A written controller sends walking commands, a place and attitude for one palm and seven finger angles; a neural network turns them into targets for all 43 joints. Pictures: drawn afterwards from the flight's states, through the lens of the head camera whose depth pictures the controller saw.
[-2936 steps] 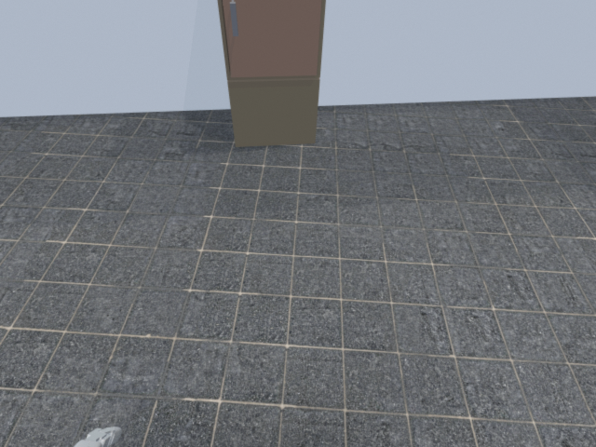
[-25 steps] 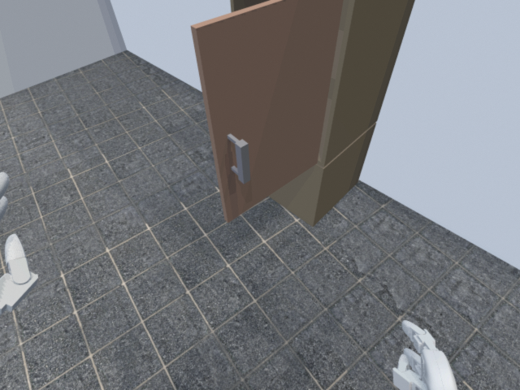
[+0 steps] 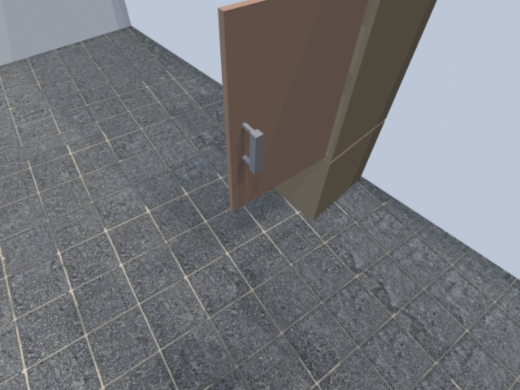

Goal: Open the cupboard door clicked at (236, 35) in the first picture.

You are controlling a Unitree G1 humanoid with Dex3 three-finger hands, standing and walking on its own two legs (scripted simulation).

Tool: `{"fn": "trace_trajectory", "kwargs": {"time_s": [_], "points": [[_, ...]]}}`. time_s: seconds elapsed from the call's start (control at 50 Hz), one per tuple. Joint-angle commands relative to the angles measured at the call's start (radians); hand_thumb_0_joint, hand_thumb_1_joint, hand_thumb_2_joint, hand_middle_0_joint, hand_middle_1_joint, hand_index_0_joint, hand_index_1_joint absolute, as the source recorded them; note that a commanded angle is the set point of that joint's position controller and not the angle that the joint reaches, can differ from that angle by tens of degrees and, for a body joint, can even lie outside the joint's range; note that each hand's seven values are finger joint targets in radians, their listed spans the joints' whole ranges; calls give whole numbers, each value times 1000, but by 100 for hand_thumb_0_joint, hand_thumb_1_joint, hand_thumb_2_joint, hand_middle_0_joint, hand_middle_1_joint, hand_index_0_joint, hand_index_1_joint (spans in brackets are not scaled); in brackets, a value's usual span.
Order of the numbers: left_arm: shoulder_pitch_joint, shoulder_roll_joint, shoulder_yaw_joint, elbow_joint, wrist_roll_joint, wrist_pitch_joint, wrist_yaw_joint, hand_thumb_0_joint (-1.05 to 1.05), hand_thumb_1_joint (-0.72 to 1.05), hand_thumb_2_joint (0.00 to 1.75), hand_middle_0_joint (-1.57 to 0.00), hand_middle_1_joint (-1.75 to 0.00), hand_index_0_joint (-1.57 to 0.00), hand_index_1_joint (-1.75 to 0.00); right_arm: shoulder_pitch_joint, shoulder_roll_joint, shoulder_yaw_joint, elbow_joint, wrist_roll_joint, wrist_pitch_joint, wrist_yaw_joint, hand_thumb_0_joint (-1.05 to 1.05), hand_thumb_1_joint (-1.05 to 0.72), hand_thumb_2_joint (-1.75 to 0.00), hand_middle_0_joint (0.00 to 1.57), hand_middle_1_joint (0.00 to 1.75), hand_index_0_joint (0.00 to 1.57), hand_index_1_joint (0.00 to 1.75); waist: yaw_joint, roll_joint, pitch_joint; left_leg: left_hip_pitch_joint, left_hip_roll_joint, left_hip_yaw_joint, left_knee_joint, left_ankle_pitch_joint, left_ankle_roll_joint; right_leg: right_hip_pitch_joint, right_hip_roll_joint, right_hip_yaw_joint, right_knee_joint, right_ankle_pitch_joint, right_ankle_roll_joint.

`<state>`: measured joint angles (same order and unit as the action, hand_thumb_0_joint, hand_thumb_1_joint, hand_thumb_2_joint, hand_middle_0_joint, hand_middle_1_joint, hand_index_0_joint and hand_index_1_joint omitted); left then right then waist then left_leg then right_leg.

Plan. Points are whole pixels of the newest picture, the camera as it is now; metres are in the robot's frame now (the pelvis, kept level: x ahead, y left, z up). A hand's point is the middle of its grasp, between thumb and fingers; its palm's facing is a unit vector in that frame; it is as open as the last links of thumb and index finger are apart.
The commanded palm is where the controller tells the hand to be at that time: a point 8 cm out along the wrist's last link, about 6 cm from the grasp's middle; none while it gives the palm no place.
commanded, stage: let the arm hang, fingers relaxed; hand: left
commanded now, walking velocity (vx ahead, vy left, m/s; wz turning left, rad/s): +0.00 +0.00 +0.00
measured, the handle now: (250, 148) +0.66 +0.06 -0.07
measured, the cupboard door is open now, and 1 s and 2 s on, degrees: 84 84 84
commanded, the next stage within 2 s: look to check the result in 0.72 s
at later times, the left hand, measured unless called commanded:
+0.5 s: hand out of the picture +0.01 +0.19 -0.17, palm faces -0.01 -0.98 -0.21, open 7.4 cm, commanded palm none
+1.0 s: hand out of the picture +0.02 +0.19 -0.16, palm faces -0.01 -0.98 -0.22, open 7.4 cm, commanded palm none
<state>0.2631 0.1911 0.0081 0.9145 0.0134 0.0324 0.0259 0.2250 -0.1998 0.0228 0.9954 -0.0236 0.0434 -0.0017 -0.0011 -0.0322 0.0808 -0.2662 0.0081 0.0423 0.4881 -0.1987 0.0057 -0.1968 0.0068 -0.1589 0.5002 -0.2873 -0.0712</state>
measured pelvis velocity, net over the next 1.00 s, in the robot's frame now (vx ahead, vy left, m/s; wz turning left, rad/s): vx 0.03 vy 0.01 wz -0.03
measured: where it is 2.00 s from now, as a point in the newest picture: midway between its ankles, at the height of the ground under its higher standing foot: outside the picture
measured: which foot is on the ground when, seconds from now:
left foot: down 0.00-1.00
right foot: down 0.00-1.00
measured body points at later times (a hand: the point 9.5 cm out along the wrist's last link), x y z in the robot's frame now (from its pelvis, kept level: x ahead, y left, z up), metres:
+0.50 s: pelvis +0.01 +0.01 +0.01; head +0.02 +0.00 +0.46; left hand +0.02 +0.24 -0.15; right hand -0.01 -0.19 -0.16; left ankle +0.04 +0.12 -0.74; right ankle +0.00 -0.07 -0.74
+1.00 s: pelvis +0.03 +0.01 +0.01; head +0.04 +0.00 +0.46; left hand +0.02 +0.24 -0.15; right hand +0.01 -0.21 -0.16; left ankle +0.04 +0.12 -0.74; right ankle +0.00 -0.07 -0.74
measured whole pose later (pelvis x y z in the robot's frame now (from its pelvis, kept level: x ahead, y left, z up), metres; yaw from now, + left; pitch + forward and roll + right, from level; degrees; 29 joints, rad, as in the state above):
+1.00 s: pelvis +0.03 +0.01 +0.01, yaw -2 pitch -2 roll +1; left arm 0.27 0.15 0.00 1.17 0.01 -0.01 0.03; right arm 0.24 -0.15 0.00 1.18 -0.02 0.01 -0.03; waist 0.00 0.01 0.06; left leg -0.16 0.00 0.08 0.36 -0.18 0.02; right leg -0.10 0.01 -0.12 0.37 -0.25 -0.05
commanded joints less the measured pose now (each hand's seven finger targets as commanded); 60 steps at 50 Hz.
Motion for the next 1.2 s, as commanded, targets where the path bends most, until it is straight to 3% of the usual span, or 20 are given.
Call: {"fn": "trace_trajectory", "kwargs": {"time_s": [0.0,0.04,0.08,0.14,0.4,0.6,1.18], "points": [[15,136,23,32,-4,-41,0,0,90,90,-20,-30,-20,-30,-4,-92,-26,-16,-1,-26,-15,0,-90,-90,20,30,20,30,-6,146,-82,42,80,-93,-111,-5,16,26,-153,199,-207,6,4],[12,130,20,72,-6,-43,0,0,90,90,-20,-30,-20,-30,18,-89,-28,16,-2,-25,-16,0,-90,-90,20,30,20,30,-10,125,-57,51,82,-90,-123,-26,15,3,-153,199,-229,-31,0],[10,124,16,105,-5,-43,0,0,90,90,-20,-30,-20,-30,40,-89,-31,40,0,-24,-18,0,-90,-90,20,30,20,30,-14,49,-26,57,88,-92,-136,-34,19,-21,-148,188,-242,-57,1],[22,116,13,150,-6,-45,1,0,90,90,-20,-30,-20,-30,67,-81,-30,75,1,-28,-21,0,-90,-90,20,30,20,30,-14,14,-15,69,86,-85,-141,-15,22,-29,-147,190,-252,-58,3],[67,73,7,223,-9,-49,13,0,90,90,-20,-30,-20,-30,96,-35,-21,149,2,-45,-29,0,-90,-90,20,30,20,30,-1,32,-6,71,99,-80,-184,73,25,23,-137,170,-207,72,18],[68,57,9,229,-8,-51,16,0,90,90,-20,-30,-20,-30,97,-18,-23,162,1,-48,-32,0,-90,-90,20,30,20,30,-3,53,24,73,95,-75,-190,76,22,21,-138,172,-212,87,19],[28,116,19,220,-6,-64,14,0,90,90,-20,-30,-20,-30,25,-95,-37,145,4,-53,-35,0,-90,-90,20,30,20,30,-6,25,-24,141,105,-71,-169,156,25,64,-149,178,-228,231,26]]}}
